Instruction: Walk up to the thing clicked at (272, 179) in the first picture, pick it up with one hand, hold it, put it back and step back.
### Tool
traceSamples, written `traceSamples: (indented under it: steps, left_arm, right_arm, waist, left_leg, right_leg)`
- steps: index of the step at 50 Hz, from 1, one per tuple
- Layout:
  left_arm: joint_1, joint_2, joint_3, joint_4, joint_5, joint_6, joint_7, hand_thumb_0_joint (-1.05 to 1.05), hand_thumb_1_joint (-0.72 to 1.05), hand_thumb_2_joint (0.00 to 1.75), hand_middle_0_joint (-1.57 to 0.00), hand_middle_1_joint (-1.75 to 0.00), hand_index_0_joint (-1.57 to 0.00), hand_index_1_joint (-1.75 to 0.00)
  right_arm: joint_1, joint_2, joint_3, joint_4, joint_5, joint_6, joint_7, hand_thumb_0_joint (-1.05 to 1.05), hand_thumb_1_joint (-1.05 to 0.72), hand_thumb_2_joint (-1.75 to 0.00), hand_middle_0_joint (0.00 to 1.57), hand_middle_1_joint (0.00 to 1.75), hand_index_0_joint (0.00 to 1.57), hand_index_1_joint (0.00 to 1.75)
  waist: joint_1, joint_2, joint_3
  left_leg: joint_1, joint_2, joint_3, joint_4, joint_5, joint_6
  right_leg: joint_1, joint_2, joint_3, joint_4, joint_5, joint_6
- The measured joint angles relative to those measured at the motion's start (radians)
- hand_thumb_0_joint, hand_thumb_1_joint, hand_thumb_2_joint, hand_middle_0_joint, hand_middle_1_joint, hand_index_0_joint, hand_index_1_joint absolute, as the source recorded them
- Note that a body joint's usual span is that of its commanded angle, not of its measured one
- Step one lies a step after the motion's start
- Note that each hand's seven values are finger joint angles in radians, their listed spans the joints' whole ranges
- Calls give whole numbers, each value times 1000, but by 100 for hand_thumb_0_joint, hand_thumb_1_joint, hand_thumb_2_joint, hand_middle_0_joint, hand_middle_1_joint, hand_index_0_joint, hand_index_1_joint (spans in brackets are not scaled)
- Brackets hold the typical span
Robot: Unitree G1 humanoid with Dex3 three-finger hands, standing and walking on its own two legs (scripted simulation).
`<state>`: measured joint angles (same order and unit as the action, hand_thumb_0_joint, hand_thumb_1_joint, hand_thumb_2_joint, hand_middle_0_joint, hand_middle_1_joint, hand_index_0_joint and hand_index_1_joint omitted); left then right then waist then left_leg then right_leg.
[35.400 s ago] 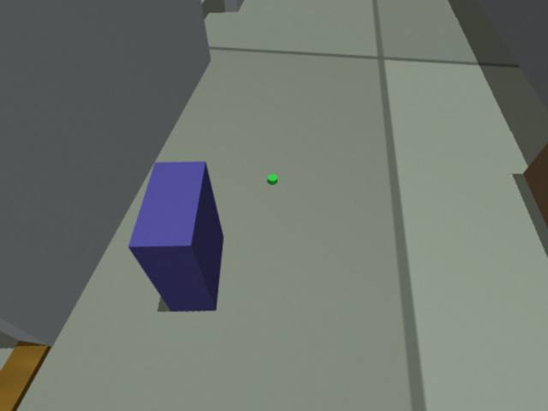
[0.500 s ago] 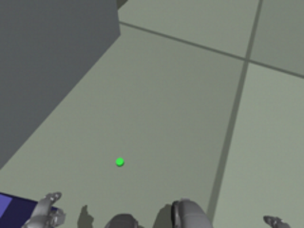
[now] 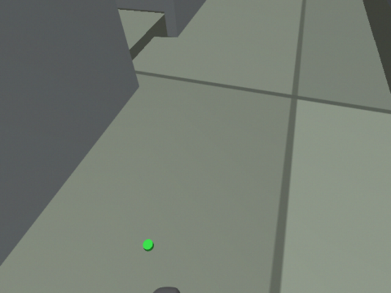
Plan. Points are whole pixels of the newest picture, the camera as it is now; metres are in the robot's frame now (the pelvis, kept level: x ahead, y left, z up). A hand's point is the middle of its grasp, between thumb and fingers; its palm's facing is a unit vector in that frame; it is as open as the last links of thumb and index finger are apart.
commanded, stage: walk up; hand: left
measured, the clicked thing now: (148, 245) +0.44 +0.28 -0.75
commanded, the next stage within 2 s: none
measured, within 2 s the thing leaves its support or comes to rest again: neither
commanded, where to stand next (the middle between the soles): +0.06 +0.03 m, yaw +1 degrees
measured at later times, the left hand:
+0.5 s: hand out of the picture +0.10 +0.29 -0.17, palm faces -0.03 -0.93 -0.38, open 7.4 cm
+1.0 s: hand out of the picture +0.08 +0.27 -0.15, palm faces +0.01 -0.93 -0.36, open 7.4 cm
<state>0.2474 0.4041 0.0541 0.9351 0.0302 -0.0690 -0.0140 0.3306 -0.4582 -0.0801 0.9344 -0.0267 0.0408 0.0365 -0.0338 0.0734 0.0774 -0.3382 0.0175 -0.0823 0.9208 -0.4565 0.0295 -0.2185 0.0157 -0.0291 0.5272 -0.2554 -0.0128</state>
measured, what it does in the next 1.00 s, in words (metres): steps on the spot: left foot, then right foot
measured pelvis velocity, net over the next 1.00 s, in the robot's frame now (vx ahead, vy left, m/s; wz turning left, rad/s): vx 0.01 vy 0.01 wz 0.03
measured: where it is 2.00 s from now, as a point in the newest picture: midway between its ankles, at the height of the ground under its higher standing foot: outside the picture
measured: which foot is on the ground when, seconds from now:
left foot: up 0.00-0.24, down 0.26-1.00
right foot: down 0.00-0.28, up 0.30-0.52, down 0.54-1.00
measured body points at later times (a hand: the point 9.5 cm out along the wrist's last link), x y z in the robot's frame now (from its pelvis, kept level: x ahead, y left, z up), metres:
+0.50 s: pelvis -0.01 +0.02 -0.02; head +0.06 +0.04 +0.43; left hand +0.10 +0.34 -0.15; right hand +0.12 -0.29 -0.12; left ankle +0.07 +0.15 -0.73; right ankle -0.03 -0.11 -0.70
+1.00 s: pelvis +0.01 +0.01 +0.00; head +0.02 +0.01 +0.45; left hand +0.08 +0.32 -0.12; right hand +0.09 -0.30 -0.12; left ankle +0.05 +0.14 -0.73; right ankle -0.03 -0.10 -0.73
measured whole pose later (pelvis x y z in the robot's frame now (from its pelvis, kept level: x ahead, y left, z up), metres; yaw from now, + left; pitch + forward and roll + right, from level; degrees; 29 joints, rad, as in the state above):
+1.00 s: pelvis +0.01 +0.01 +0.00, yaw +2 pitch -2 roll +0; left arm 0.18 0.37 0.02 1.01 0.01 -0.01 -0.02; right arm 0.20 -0.37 -0.01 1.02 -0.01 -0.03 0.01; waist 0.00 0.00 0.05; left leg -0.27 -0.01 -0.06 0.55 -0.24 -0.01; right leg -0.13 0.00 -0.01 0.55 -0.38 -0.01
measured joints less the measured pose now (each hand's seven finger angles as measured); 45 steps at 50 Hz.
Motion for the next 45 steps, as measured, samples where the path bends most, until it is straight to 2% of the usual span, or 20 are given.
traceSamples:
  steps: [2, 7, 11, 12, 13, 14, 15, 17, 20, 22, 26, 27, 28, 29, 32, 33, 36, 45]
  left_arm:
    - [9, -13, -9, -10, -4, 0, 7, 1, 90, 90, -20, -30, -21, -30]
    - [-2, -20, -19, -27, -11, 13, 26, 1, 90, 90, -20, -30, -21, -30]
    - [-52, -11, -23, -53, -17, 51, 33, 1, 90, 90, -20, -30, -21, -30]
    - [-66, -8, -25, -60, -21, 60, 34, 1, 90, 90, -20, -30, -21, -30]
    - [-79, -5, -27, -67, -26, 68, 36, 1, 90, 90, -20, -30, -21, -30]
    - [-101, 0, -27, -70, -33, 76, 39, 1, 90, 90, -20, -30, -21, -30]
    - [-126, 4, -24, -72, -41, 85, 44, 1, 90, 90, -20, -30, -21, -30]
    - [-163, 7, -22, -72, -49, 101, 56, 1, 90, 90, -20, -30, -21, -30]
    - [-180, 11, -19, -66, -49, 108, 56, 1, 90, 90, -20, -30, -20, -30]
    - [-167, 6, -18, -60, -41, 105, 45, 1, 90, 90, -20, -30, -20, -30]
    - [-116, 1, -10, -29, -20, 101, 18, 1, 90, 90, -20, -30, -20, -30]
    - [-103, 0, -7, -18, -16, 98, 14, 1, 90, 90, -20, -30, -20, -30]
    - [-95, -9, -3, -4, -10, 93, 13, 1, 90, 90, -20, -30, -20, -30]
    - [-88, -21, -1, 8, -2, 87, 13, 1, 90, 90, -20, -30, -20, -30]
    - [-43, -27, -7, 22, 8, 83, 0, 1, 90, 90, -20, -30, -21, -30]
    - [-33, -32, -11, 28, 6, 83, -1, 1, 90, 90, -20, -30, -21, -30]
    - [-23, -42, -20, 42, -2, 78, -5, 1, 90, 90, -20, -30, -21, -30]
    - [-35, -30, -27, 57, -9, 60, -10, 1, 90, 90, -20, -30, -21, -30]
  right_arm:
    - [-5, 0, 3, -4, 5, -4, 3, 1, -91, -90, 21, 30, 20, 30]
    - [-44, 23, 11, -18, 15, 5, -3, 1, -91, -90, 21, 30, 20, 30]
    - [-89, 47, 26, -33, 23, 5, -15, 1, -91, -90, 21, 30, 20, 30]
    - [-96, 49, 28, -37, 23, 0, -18, 1, -91, -90, 21, 30, 20, 30]
    - [-101, 48, 29, -42, 22, -6, -21, 1, -91, -90, 21, 30, 20, 30]
    - [-114, 54, 27, -42, 16, -9, -25, 1, -91, -90, 21, 30, 20, 30]
    - [-132, 62, 27, -44, 12, -9, -27, 1, -91, -90, 21, 30, 20, 30]
    - [-162, 74, 34, -57, 16, -13, -25, 1, -91, -90, 21, 30, 20, 30]
    - [-192, 90, 45, -70, 19, -22, -38, 1, -90, -90, 21, 30, 21, 30]
    - [-205, 89, 47, -74, 15, -30, -46, 1, -90, -90, 21, 30, 21, 30]
    - [-213, 80, 48, -85, -1, -48, -47, 1, -90, -90, 21, 30, 21, 30]
    - [-212, 76, 49, -86, -3, -49, -46, 1, -90, -90, 21, 30, 21, 30]
    - [-214, 67, 48, -82, -2, -47, -46, 1, -90, -90, 21, 30, 21, 30]
    - [-212, 58, 47, -74, 2, -43, -47, 1, -90, -90, 21, 30, 21, 30]
    - [-189, 62, 46, -28, 14, -35, -49, 1, -90, -90, 21, 30, 21, 30]
    - [-180, 59, 46, -16, 18, -39, -47, 1, -90, -90, 21, 30, 21, 30]
    - [-158, 52, 43, 18, 18, -58, -44, 1, -90, -90, 21, 30, 20, 30]
    - [-127, 81, 66, 70, 12, -58, -21, 1, -90, -90, 21, 30, 20, 30]
  waist:
    - [7, 18, -3]
    - [26, 21, 19]
    - [32, -16, 53]
    - [31, -27, 59]
    - [27, -32, 63]
    - [24, -50, 75]
    - [25, -67, 96]
    - [21, -80, 125]
    - [23, -100, 129]
    - [31, -104, 116]
    - [37, -107, 78]
    - [38, -104, 68]
    - [37, -86, 68]
    - [31, -58, 69]
    - [51, -75, 36]
    - [52, -76, 30]
    - [44, -74, 22]
    - [35, -76, -26]
  left_leg:
    - [-58, -13, -15, 48, 36, -12]
    - [-115, -21, -47, 4, 70, -39]
    - [-89, -20, 6, -98, 96, -36]
    - [-67, -21, 28, -154, 133, -32]
    - [-41, -21, 43, -218, 211, -29]
    - [-43, -34, 49, -221, 196, -29]
    - [-55, -44, 56, -202, 181, -24]
    - [-75, -43, 50, -183, 175, -16]
    - [-86, -35, 52, -208, 198, -16]
    - [-91, -24, 61, -216, 205, -16]
    - [-104, -1, 81, -202, 199, -25]
    - [-111, 5, 82, -191, 195, -30]
    - [-114, 19, 71, -176, 189, -38]
    - [-114, 34, 49, -166, 186, -38]
    - [-94, -8, 26, -149, 52, -26]
    - [-73, -16, 30, -170, 62, -23]
    - [-6, -28, 39, -288, 218, -30]
    - [31, -22, 24, -328, 206, -35]
  right_leg:
    - [27, -4, -6, -26, 1, 1]
    - [38, -27, -5, -2, -26, 17]
    - [-22, -64, 2, 102, -82, 32]
    - [-43, -75, 2, 142, -103, 36]
    - [-67, -83, 0, 187, -126, 42]
    - [-97, -96, 8, 240, -142, 41]
    - [-128, -90, 40, 305, -173, 28]
    - [-188, -26, 104, 474, -289, 8]
    - [-236, 36, 140, 624, -306, -12]
    - [-220, 35, 126, 585, -286, -12]
    - [-117, 3, 80, 348, -300, -3]
    - [-79, -1, 69, 263, -275, -7]
    - [-55, 11, 56, 207, -196, -5]
    - [-36, 29, 36, 184, -166, -5]
    - [-27, 15, 45, 170, -162, -12]
    - [-19, 9, 46, 159, -158, -10]
    - [-1, -9, 37, 140, -154, 0]
    - [56, -2, 23, 62, -133, -9]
